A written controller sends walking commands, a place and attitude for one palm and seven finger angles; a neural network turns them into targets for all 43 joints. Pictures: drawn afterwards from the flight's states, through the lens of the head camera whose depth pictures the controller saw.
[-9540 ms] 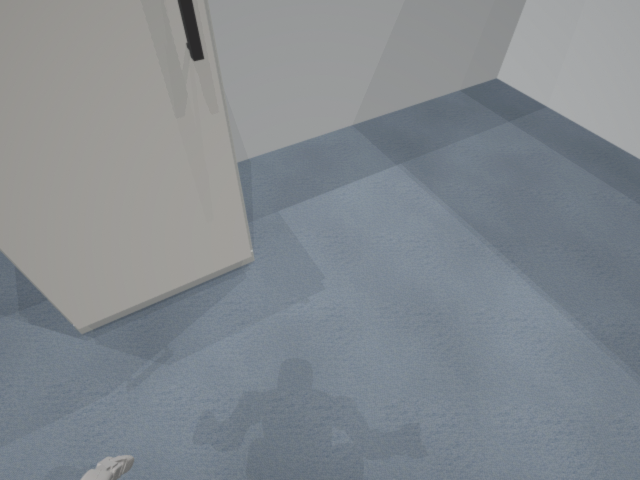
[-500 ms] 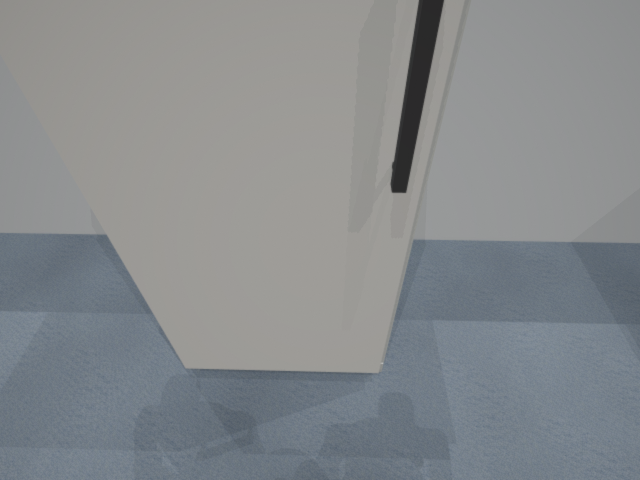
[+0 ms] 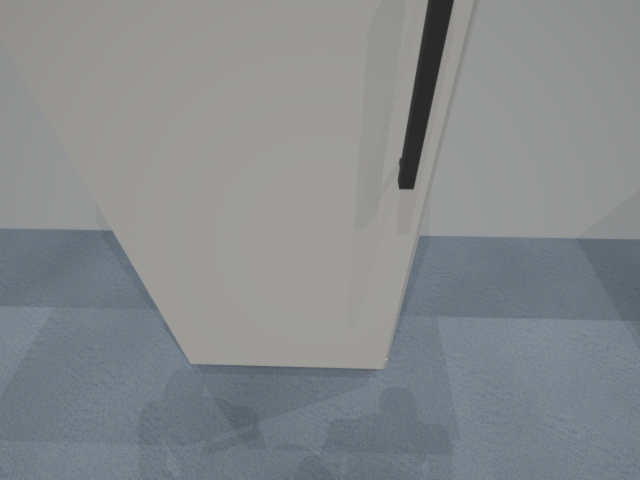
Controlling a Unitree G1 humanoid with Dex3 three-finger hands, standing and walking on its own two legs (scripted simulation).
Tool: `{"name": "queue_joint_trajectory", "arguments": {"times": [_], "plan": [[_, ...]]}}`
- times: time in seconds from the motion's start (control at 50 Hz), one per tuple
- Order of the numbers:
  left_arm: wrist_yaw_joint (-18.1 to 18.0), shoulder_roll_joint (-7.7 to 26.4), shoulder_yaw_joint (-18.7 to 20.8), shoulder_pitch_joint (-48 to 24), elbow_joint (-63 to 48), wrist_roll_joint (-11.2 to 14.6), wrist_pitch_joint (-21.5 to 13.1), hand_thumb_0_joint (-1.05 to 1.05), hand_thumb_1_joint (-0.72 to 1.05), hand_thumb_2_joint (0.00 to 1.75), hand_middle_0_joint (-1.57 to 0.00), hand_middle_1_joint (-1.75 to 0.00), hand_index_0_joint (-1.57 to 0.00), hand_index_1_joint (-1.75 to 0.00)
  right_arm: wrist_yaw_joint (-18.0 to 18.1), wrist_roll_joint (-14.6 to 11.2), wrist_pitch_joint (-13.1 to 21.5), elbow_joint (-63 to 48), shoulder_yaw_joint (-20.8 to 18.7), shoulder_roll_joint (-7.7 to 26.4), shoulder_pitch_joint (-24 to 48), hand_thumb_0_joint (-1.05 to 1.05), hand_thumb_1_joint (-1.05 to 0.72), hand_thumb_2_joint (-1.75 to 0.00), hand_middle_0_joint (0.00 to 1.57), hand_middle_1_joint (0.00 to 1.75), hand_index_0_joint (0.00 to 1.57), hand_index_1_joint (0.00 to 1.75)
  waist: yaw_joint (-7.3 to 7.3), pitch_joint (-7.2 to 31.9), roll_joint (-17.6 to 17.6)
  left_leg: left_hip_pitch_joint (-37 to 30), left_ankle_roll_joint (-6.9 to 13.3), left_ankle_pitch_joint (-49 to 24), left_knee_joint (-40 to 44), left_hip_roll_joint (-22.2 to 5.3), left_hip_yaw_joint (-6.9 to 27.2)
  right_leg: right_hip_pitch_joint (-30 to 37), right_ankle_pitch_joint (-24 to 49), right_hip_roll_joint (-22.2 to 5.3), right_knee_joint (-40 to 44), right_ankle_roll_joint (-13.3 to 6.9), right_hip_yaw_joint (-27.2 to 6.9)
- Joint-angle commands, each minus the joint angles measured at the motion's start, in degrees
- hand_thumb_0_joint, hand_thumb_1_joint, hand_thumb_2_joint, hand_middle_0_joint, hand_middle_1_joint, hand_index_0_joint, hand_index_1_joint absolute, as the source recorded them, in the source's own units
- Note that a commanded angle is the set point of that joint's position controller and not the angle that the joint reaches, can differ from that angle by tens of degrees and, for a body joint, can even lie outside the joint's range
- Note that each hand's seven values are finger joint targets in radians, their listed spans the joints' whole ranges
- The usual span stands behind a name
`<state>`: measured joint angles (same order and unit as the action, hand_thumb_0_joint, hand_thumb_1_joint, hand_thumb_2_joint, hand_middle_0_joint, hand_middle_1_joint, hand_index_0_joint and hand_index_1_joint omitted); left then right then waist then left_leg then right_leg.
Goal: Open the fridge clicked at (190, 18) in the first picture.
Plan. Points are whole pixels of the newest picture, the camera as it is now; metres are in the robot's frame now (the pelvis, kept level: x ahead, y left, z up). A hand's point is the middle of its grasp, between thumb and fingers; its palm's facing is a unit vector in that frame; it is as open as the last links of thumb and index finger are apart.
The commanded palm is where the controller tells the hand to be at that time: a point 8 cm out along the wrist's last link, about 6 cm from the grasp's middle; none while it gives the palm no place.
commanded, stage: look again from close up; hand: right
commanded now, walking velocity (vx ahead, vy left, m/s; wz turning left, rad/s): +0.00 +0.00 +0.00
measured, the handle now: (425, 61) +0.54 -0.10 +0.27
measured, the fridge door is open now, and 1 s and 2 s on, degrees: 0 0 0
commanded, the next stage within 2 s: raise the hand to about handle height in 1.38 s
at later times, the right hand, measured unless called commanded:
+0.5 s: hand out of the picture -0.01 -0.15 -0.18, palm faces +0.05 +0.99 -0.14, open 7.4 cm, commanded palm none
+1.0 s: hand out of the picture +0.01 -0.15 -0.18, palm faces +0.03 +0.99 -0.15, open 7.4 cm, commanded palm none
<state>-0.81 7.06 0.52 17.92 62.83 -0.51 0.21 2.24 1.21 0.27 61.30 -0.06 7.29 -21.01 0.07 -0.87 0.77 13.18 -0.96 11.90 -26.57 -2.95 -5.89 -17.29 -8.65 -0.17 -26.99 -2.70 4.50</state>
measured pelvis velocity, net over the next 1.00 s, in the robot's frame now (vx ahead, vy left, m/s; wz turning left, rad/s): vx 0.02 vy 0.01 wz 0.01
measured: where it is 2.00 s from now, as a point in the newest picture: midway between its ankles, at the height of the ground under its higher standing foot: outside the picture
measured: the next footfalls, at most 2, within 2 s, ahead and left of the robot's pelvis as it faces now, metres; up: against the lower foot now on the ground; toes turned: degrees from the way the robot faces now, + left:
none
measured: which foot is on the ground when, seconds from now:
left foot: down 0.00-1.00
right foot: down 0.00-1.00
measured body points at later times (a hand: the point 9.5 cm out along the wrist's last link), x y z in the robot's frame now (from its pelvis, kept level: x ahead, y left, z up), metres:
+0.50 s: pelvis +0.01 +0.01 +0.00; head +0.02 -0.01 +0.45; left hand +0.00 +0.22 -0.15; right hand -0.01 -0.20 -0.16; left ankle +0.03 +0.13 -0.74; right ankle +0.07 -0.09 -0.74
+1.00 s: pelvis +0.02 +0.01 +0.00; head +0.03 -0.01 +0.45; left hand +0.02 +0.23 -0.15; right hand +0.01 -0.20 -0.16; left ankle +0.03 +0.13 -0.74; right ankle +0.07 -0.09 -0.74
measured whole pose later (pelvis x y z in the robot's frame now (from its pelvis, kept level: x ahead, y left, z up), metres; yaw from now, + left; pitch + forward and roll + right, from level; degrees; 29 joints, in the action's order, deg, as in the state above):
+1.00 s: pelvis +0.02 +0.01 +0.00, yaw +1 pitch -1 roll +1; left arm -1.1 7.5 0.2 16.6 64.1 -0.5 -0.4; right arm 2.0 1.0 0.7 61.8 0.0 7.7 -19.1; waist 0.2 -1.7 1.0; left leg 10.6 -0.7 12.9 -24.8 -2.4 -5.5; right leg -14.6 -9.8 -0.5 -25.5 -2.1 4.8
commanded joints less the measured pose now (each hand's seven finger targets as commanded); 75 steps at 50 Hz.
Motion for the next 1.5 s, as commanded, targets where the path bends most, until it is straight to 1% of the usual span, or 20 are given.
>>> {"name": "queue_joint_trajectory", "arguments": {"times": [0.0, 0.1, 0.2, 0.24, 0.34, 0.48, 0.52, 0.64, 0.74, 0.82, 0.84, 0.88, 0.98, 1.02, 1.06, 1.12, 1.36, 1.44, 1.46, 1.48], "plan": [[-0.1, 5.5, 1.0, 3.1, -2.1, -0.3, -0.9, 0.0, 0.9, 0.9, -0.2, -0.3, -0.2, -0.3, 0.2, 0.1, 0.8, -1.4, -0.9, 4.6, -4.8, 0.0, -0.9, -0.9, 0.2, 0.3, 0.2, 0.3, 0.07, -4.5, -0.7, 2.6, 2.7, 9.4, 6.9, -3.8, 5.9, -2.6, -13.5, -5.4, 9.0, 1.1, -8.2], [-0.1, 5.1, 1.0, 3.4, -2.1, -0.3, -1.0, 0.0, 0.9, 0.9, -0.2, -0.3, -0.2, -0.3, 0.2, 0.0, 0.9, -1.5, -1.0, 4.4, -4.8, 0.0, -0.9, -0.9, 0.2, 0.3, 0.2, 0.3, 0.07, -3.6, -0.7, 2.0, 2.9, 8.3, 6.7, -3.8, 5.9, -2.1, -12.2, -5.5, 8.8, 1.1, -8.0], [-0.2, 5.1, 0.9, 3.3, -1.8, -0.3, -1.1, 0.0, 0.9, 0.9, -0.2, -0.3, -0.2, -0.3, 0.1, 0.0, 1.0, -1.4, -0.9, 4.4, -4.6, 0.0, -0.9, -0.9, 0.2, 0.3, 0.2, 0.3, 0.16, -4.3, -0.7, 1.9, 2.8, 7.4, 6.7, -3.8, 5.7, -2.0, -11.3, -5.4, 8.7, 1.2, -7.9], [-0.2, 5.1, 0.9, 3.3, -1.7, -0.2, -1.0, 0.0, 0.9, 0.9, -0.2, -0.3, -0.2, -0.3, 0.2, 0.0, 0.9, -1.5, -0.9, 4.4, -4.7, 0.0, -0.9, -0.9, 0.2, 0.3, 0.2, 0.3, 0.19, -4.3, -1.7, 1.9, 2.8, 7.5, 6.8, -3.6, 5.5, -2.0, -12.2, -5.7, 9.2, 1.1, -8.3], [-0.2, 5.0, 1.0, 3.3, -1.8, -0.3, -0.9, 0.0, 0.9, 0.9, -0.2, -0.3, -0.2, -0.3, 0.1, 0.1, 0.9, -1.5, -0.9, 4.4, -4.7, 0.0, -0.9, -0.9, 0.2, 0.3, 0.2, 0.3, 0.2, -4.4, -0.4, 2.0, 2.8, 8.3, 7.2, -3.6, 5.8, -2.0, -12.2, -5.5, 8.9, 1.1, -8.0], [-0.2, 5.0, 0.9, 3.1, -1.7, -0.3, -1.2, 0.0, 0.9, 0.9, -0.2, -0.3, -0.2, -0.3, 0.1, 0.0, 1.1, -1.4, -1.1, 4.3, -4.4, 0.0, -0.9, -0.9, 0.2, 0.3, 0.2, 0.3, 0.15, -3.5, -1.2, 1.4, 2.8, 6.8, 6.7, -3.8, 5.4, -1.2, -10.6, -5.5, 8.8, 1.1, -7.9], [-0.3, 5.2, 0.9, 2.8, -1.6, -0.3, -1.3, 0.0, 0.9, 0.9, -0.2, -0.3, -0.2, -0.3, 0.0, 0.0, 1.1, -1.2, -1.0, 4.2, -4.5, 0.0, -0.9, -0.9, 0.2, 0.3, 0.2, 0.3, 0.27, -3.5, -2.4, 1.2, 2.8, 5.5, 6.4, -3.5, 5.4, -0.9, -11.0, -5.8, 9.4, 1.1, -8.2], [-0.3, 5.2, 0.8, 2.8, -1.3, -0.1, -1.5, 0.0, 0.9, 0.9, -0.2, -0.3, -0.2, -0.3, 0.1, 0.0, 1.4, -0.9, -0.8, 4.5, -4.2, 0.0, -0.9, -0.9, 0.2, 0.3, 0.2, 0.3, 0.2, -2.6, -0.4, 0.0, 2.7, 2.1, 6.8, -3.9, 5.6, 1.2, -5.8, -5.8, 8.1, 1.1, -7.1], [-0.3, 5.3, 0.7, 2.4, -1.1, -0.1, -1.3, 0.0, 0.9, 0.9, -0.2, -0.3, -0.2, -0.3, 0.1, -0.1, 1.3, -0.7, -0.8, 4.9, -3.8, 0.0, -0.9, -0.9, 0.2, 0.3, 0.2, 0.3, 0.17, -4.1, 0.0, 0.5, 2.7, 4.2, 7.7, -4.0, 5.7, 1.0, -6.7, -5.6, 8.3, 1.3, -6.7], [-0.3, 5.6, 0.6, 2.2, -0.9, -0.2, -1.5, 0.0, 0.9, 0.9, -0.2, -0.3, -0.2, -0.3, 0.0, -0.2, 1.3, -0.7, -0.8, 5.1, -3.6, 0.0, -0.9, -0.9, 0.2, 0.3, 0.2, 0.3, 0.14, -3.2, -0.9, 0.1, 2.8, 3.4, 7.5, -4.2, 5.8, 1.7, -6.1, -5.6, 8.5, 1.3, -6.7], [-0.3, 5.6, 0.6, 2.1, -0.9, -0.1, -1.5, 0.0, 0.9, 0.9, -0.2, -0.3, -0.2, -0.3, 0.0, -0.1, 1.4, -0.7, -0.8, 5.2, -3.6, 0.0, -0.9, -0.9, 0.2, 0.3, 0.2, 0.3, 0.25, -2.9, -0.1, -0.4, 2.7, 2.3, 7.5, -4.0, 5.8, 2.1, -4.8, -5.7, 8.2, 1.3, -6.6], [-0.3, 5.7, 0.6, 1.9, -0.9, -0.1, -1.5, 0.0, 0.9, 0.9, -0.2, -0.3, -0.2, -0.3, 0.0, -0.2, 1.4, -0.7, -0.8, 5.3, -3.1, 0.0, -0.9, -0.9, 0.2, 0.3, 0.2, 0.3, 0.18, -4.1, -0.4, 0.1, 2.7, 3.1, 7.9, -4.2, 5.8, 1.6, -5.5, -5.7, 8.4, 1.4, -6.3], [-0.4, 5.9, 0.5, 1.6, -0.7, -0.2, -1.6, 0.0, 0.9, 0.9, -0.2, -0.3, -0.2, -0.3, 0.0, -0.2, 1.3, -0.5, -0.8, 5.4, -3.0, 0.0, -0.9, -0.9, 0.2, 0.3, 0.2, 0.3, 0.32, -3.3, -1.7, -0.9, 2.6, 1.5, 7.4, -4.0, 5.6, 2.2, -4.9, -5.9, 8.8, 1.3, -6.6], [-0.4, 6.1, 0.6, 1.8, -0.7, -0.2, -1.5, 0.0, 0.9, 0.9, -0.2, -0.3, -0.2, -0.3, -0.1, -0.2, 1.2, -0.5, -0.8, 5.4, -2.7, 0.0, -0.9, -0.9, 0.2, 0.3, 0.2, 0.3, 0.22, -3.6, -1.0, -0.6, 2.5, 2.5, 7.4, -3.9, 5.5, 2.0, -6.3, -6.0, 9.3, 1.3, -6.9], [-0.4, 6.2, 0.6, 1.7, -0.7, -0.2, -1.6, 0.0, 0.9, 0.9, -0.2, -0.3, -0.2, -0.3, 0.0, -0.1, 1.3, -0.4, -0.8, 5.4, -2.6, 0.0, -0.9, -0.9, 0.2, 0.3, 0.2, 0.3, 0.29, -3.2, -1.3, -1.3, 2.5, 1.0, 7.1, -4.0, 5.3, 2.4, -4.6, -6.1, 9.2, 1.2, -6.9], [-0.4, 6.4, 0.6, 1.5, -0.6, -0.2, -1.6, 0.0, 0.9, 0.9, -0.2, -0.3, -0.2, -0.3, -0.1, -0.1, 1.2, -0.3, -0.8, 5.5, -2.6, 0.0, -0.9, -0.9, 0.2, 0.3, 0.2, 0.3, 0.36, -3.9, -1.2, -1.0, 2.4, 2.3, 7.4, -3.9, 5.4, 1.8, -7.0, -6.1, 9.9, 1.3, -7.2], [-0.5, 6.4, 0.5, 1.6, -0.3, -0.1, -1.9, 0.0, 0.9, 0.9, -0.2, -0.3, -0.2, -0.3, -0.1, -0.1, 1.4, -0.1, -0.8, 5.8, -2.3, 0.0, -0.9, -0.9, 0.2, 0.3, 0.2, 0.3, 0.21, -2.4, -0.1, -1.9, 2.4, -0.4, 7.6, -4.1, 5.7, 4.2, -1.5, -6.1, 8.8, 1.2, -6.3], [-0.5, 6.4, 0.4, 1.5, -0.1, -0.1, -1.8, 0.0, 0.9, 0.9, -0.2, -0.3, -0.2, -0.3, -0.1, -0.1, 1.3, 0.1, -0.8, 5.8, -2.4, 0.0, -0.9, -0.9, 0.2, 0.3, 0.2, 0.3, 0.32, -3.2, -0.9, -1.5, 2.3, 0.3, 7.8, -4.0, 5.5, 4.3, -2.6, -6.3, 9.2, 1.2, -6.3], [-0.1, 8.3, 0.1, -3.7, -4.1, 0.1, -2.2, 0.0, 0.9, 0.9, -0.2, -0.3, -0.2, -0.3, 2.1, 0.6, 1.9, 1.6, 0.2, 6.5, -3.6, 0.0, -0.9, -0.9, 0.2, 0.3, 0.2, 0.3, 1.55, -5.1, -1.3, 1.1, 2.5, -9.4, 7.5, -5.6, 8.6, 1.7, 3.0, -6.7, -1.7, 2.5, -4.5], [-2.5, 18.0, 1.2, -2.4, -25.4, 2.8, -9.9, 0.0, 0.9, 0.9, -0.2, -0.3, -0.2, -0.3, 1.8, -11.7, 13.9, -89.0, -4.8, 18.1, 37.9, 0.0, -0.88, -0.89, 0.2, 0.32, 0.2, 0.32, -7.2, 23.7, -12.5, -2.9, 2.6, -7.0, 0.8, 1.2, 1.9, 19.8, 2.5, -0.5, 3.7, 2.0, -4.5]]}}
